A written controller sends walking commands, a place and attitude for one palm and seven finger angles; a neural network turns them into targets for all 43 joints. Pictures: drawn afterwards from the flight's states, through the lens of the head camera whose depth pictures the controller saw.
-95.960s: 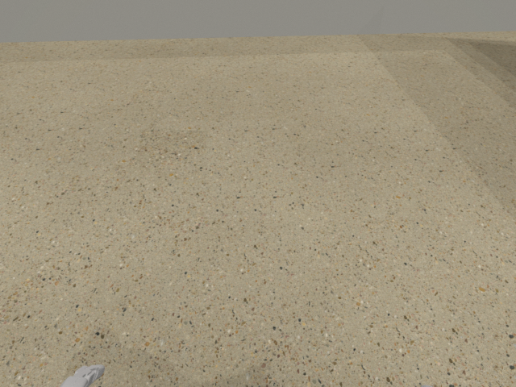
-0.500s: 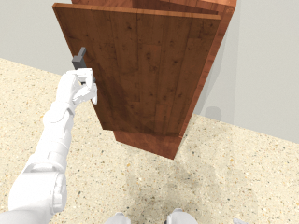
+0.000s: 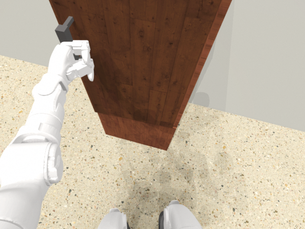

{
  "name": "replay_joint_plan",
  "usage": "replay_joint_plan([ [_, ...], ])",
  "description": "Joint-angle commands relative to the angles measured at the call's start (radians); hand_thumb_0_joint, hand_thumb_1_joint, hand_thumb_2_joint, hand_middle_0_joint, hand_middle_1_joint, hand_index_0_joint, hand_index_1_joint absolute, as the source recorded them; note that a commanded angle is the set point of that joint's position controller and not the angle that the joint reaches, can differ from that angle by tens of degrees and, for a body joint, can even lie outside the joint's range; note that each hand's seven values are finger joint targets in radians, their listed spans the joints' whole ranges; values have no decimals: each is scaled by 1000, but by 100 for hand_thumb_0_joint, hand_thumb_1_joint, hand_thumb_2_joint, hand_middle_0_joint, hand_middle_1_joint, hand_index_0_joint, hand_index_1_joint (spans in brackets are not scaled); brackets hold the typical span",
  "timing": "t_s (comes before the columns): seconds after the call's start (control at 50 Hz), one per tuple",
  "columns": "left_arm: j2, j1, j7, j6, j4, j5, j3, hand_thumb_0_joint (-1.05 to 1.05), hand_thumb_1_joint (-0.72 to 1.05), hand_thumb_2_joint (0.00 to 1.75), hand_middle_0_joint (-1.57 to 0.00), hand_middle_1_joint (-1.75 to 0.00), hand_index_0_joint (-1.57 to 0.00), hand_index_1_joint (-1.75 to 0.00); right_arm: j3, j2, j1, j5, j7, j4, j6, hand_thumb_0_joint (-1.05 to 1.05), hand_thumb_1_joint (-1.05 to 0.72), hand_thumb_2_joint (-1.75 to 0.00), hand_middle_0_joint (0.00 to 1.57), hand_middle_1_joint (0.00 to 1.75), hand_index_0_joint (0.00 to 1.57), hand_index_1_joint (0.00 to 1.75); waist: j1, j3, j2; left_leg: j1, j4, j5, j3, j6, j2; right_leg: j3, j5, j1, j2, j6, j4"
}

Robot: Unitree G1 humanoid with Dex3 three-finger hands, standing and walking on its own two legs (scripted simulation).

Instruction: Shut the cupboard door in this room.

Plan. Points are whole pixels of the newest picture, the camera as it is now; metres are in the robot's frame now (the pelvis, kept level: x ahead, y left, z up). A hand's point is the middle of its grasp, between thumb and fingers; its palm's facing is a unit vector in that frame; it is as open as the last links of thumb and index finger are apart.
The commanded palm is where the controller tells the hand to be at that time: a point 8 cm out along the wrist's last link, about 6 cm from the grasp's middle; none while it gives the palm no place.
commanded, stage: push the door shut along its arc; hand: left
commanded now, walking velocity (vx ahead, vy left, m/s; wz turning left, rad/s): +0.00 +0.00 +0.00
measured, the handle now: (73, 45) +0.58 +0.17 +0.10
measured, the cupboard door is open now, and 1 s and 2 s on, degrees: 3 0 0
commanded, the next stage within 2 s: pull the fist back off the door in 0.98 s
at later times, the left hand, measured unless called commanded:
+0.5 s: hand (110, 55) +0.53 +0.07 +0.10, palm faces -0.40 -0.92 -0.05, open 3.1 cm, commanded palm +0.57 +0.11 +0.10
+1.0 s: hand (115, 51) +0.55 +0.06 +0.11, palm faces -0.43 -0.90 -0.04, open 2.8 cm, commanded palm +0.61 +0.07 +0.10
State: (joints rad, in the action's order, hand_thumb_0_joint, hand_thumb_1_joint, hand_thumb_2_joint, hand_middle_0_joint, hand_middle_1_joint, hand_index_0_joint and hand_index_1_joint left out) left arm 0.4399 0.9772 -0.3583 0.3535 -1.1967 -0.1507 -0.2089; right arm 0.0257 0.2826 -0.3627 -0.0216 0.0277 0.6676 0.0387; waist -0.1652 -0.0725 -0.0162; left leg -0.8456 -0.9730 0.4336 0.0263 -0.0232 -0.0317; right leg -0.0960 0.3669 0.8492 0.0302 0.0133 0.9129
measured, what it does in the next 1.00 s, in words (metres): stands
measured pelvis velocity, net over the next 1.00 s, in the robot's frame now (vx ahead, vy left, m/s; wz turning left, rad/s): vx -0.03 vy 0.00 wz -0.02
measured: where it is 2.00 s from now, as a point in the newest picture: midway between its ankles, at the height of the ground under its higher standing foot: outside the picture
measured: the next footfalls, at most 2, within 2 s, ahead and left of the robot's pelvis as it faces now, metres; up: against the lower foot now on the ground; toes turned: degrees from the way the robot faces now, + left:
none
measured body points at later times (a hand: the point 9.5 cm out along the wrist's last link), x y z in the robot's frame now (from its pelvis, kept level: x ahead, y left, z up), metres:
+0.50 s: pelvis -0.01 +0.00 -0.01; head +0.14 +0.02 +0.41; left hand +0.55 +0.12 +0.11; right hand -0.01 -0.27 -0.12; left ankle +0.02 +0.10 -0.68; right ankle +0.04 -0.12 -0.68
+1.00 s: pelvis -0.03 +0.00 -0.03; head +0.14 +0.02 +0.38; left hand +0.57 +0.11 +0.11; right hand -0.08 -0.26 -0.13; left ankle +0.02 +0.10 -0.68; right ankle +0.04 -0.12 -0.68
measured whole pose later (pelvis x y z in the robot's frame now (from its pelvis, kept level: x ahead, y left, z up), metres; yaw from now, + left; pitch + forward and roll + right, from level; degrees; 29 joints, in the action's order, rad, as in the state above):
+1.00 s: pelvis -0.03 +0.00 -0.03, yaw -1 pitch +25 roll -3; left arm 0.58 1.40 -0.43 0.21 -1.38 -0.06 -0.15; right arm 0.06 0.28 -0.41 0.01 0.04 0.71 0.11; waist -0.29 -0.06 -0.03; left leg -1.13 -1.14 0.44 0.01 -0.03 -0.05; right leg -0.11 0.36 1.12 0.02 0.02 1.05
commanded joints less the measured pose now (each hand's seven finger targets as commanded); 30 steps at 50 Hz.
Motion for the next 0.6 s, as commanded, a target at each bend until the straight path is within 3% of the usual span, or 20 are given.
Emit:
replay_joint_plan([
  [0.0, 125, 609, -34, 49, 212, 3, 14, 0, 90, 90, -130, -150, -130, -150, -61, 182, -149, 6, 11, -52, 28, 0, -90, -90, 20, 30, 20, 30, -75, -452, -111, 348, 111, -240, -104, -2, 21, 59, -155, -75, -55, 17, -98],
  [0.04, 139, 638, -42, 47, 214, -1, 0, 0, 90, 90, -130, -150, -130, -150, -62, 185, -158, 9, 12, -50, 28, 0, -90, -90, 20, 30, 20, 30, -79, -492, -123, 368, 97, -272, -107, -3, 19, 59, -171, -66, -56, 18, -89],
  [0.08, 187, 630, -46, 24, 172, -4, -43, 0, 90, 90, -130, -150, -130, -150, -58, 189, -170, 10, 12, -50, 23, 0, -90, -90, 20, 30, 20, 30, -77, -485, -89, 329, 92, -277, -104, -6, 19, 59, -184, -91, -58, 18, -87],
  [0.18, 205, 651, -52, 13, 167, 17, -47, 0, 90, 90, -130, -150, -130, -150, -60, 186, -187, 13, 11, -53, 18, 0, -90, -90, 20, 30, 20, 30, -81, -508, -102, 317, 69, -324, -99, -7, 19, 60, -226, -86, -61, 15, -72],
  [0.24, 186, 732, -53, 17, 189, 23, -23, 0, 90, 90, -130, -150, -130, -150, -63, 185, -199, 15, 12, -43, 14, 0, -90, -90, 20, 30, 20, 30, -108, -510, -104, 331, 59, -338, -104, -10, 18, 59, -232, -59, -64, 11, -70],
  [0.3, 143, 776, -51, -8, 138, 27, 18, 0, 90, 90, -130, -150, -130, -150, -59, 184, -199, 12, 14, -31, 15, 0, -90, -90, 20, 30, 20, 30, -138, -427, -86, 281, 61, -237, -103, -14, 20, 56, -154, -14, -65, 9, -89],
  [0.42, 59, 879, -48, -13, 155, 24, 85, 0, 90, 90, -130, -150, -130, -150, -57, 189, -205, 21, 22, -6, 44, 0, -90, -90, 20, 30, 20, 30, -172, -462, -185, 376, 52, -215, -137, -12, 13, 35, -96, 115, -63, 21, -68],
  [0.46, 104, 899, -52, -20, 131, 27, 61, 0, 90, 90, -130, -150, -130, -150, -54, 195, -203, 27, 21, -3, 50, 0, -90, -90, 20, 30, 20, 30, -166, -502, -198, 370, 37, -229, -138, -8, 14, 36, -100, 113, -65, 24, -53],
  [0.48, 125, 900, -50, -31, 102, 27, 43, 0, 90, 90, -130, -150, -130, -150, -51, 196, -211, 26, 23, -3, 52, 0, -90, -90, 20, 30, 20, 30, -174, -498, -168, 345, 31, -225, -137, -12, 11, 37, -100, 110, -65, 22, -49],
  [0.54, 248, 900, -29, -52, 38, 51, -48, 0, 90, 90, -130, -150, -130, -150, -38, 197, -223, 30, 21, -24, 50, 0, -90, -90, 20, 30, 20, 30, -166, -503, -130, 220, 5, -207, -112, -21, 19, 47, -95, 57, -68, 17, -32],
  [0.56, 304, 883, -19, -62, -7, 70, -82, 0, 90, 90, -130, -150, -130, -150, -31, 196, -225, 31, 19, -34, 45, 0, -90, -90, 20, 30, 20, 30, -159, -476, -114, 147, -5, -190, -100, -23, 22, 52, -94, 28, -68, 16, -27],
  [0.58, 323, 910, -13, -56, 8, 83, -87, 0, 90, 90, -130, -150, -130, -150, -30, 194, -236, 31, 18, -43, 43, 0, -90, -90, 20, 30, 20, 30, -170, -469, -91, 102, -12, -177, -92, -29, 22, 60, -98, 9, -68, 10, -25],
])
